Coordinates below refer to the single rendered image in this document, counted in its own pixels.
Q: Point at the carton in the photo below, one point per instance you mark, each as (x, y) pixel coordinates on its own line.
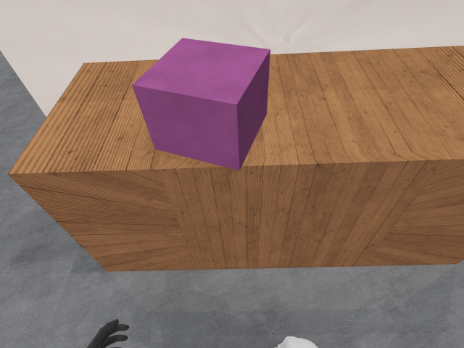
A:
(206, 100)

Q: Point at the robot left hand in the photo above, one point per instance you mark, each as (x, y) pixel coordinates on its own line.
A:
(101, 340)

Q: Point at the pedestal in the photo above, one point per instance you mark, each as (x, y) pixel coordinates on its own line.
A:
(358, 162)

